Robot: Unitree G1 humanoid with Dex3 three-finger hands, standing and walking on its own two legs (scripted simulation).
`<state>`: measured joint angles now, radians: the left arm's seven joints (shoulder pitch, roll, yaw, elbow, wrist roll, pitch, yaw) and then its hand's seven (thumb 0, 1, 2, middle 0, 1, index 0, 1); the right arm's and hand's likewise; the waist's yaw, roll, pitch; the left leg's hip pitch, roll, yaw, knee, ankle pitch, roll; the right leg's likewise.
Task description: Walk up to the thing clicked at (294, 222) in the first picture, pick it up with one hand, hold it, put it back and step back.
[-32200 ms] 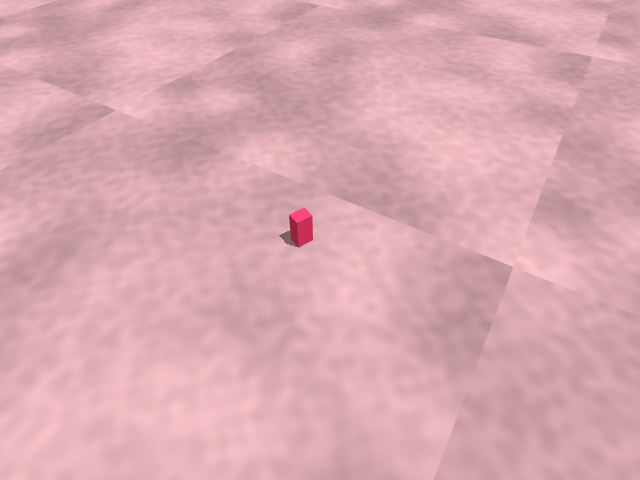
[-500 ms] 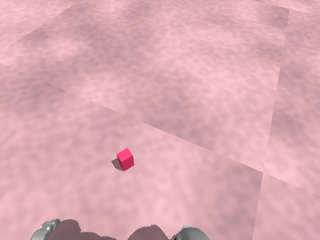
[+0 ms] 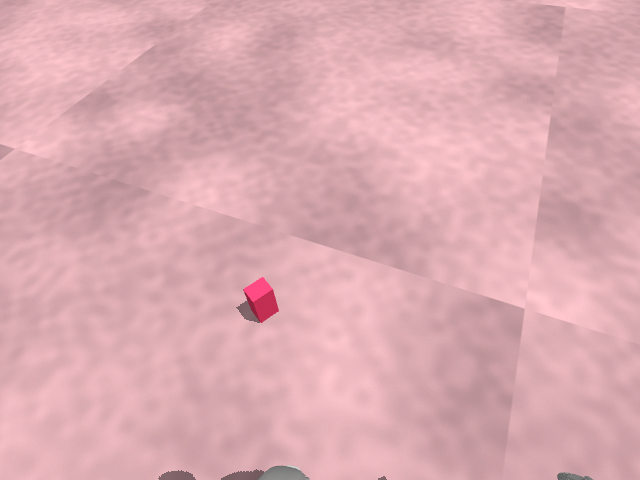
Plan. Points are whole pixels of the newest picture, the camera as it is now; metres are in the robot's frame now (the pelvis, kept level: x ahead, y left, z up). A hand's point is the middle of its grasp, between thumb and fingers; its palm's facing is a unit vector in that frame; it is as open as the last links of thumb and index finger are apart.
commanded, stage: step back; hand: left
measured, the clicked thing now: (261, 300) +0.75 +0.25 -0.69
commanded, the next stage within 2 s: stand in 1.70 s
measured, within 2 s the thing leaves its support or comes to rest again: neither
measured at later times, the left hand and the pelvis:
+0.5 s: hand out of the picture -0.07 +0.26 -0.16, palm faces -0.01 -0.92 -0.39, open 7.4 cm; pelvis -0.17 -0.01 -0.01, yaw -1 degrees
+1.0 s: hand out of the picture -0.21 +0.25 -0.15, palm faces +0.06 -0.93 -0.36, open 7.4 cm; pelvis -0.26 -0.02 +0.00, yaw +3 degrees
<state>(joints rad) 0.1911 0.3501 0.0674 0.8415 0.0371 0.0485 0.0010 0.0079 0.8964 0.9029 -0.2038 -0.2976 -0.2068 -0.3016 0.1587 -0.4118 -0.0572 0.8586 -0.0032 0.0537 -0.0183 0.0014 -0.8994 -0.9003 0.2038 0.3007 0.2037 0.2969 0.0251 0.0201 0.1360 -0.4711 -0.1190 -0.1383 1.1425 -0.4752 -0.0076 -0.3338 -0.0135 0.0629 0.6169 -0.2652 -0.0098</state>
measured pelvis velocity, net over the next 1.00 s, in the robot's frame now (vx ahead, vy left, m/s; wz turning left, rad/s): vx -0.26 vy -0.02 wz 0.05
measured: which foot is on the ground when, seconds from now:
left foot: up 0.00-0.12, down 0.14-0.52, up 0.54-0.78, down 0.80-1.00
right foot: down 0.00-0.16, up 0.18-0.48, down 0.50-1.00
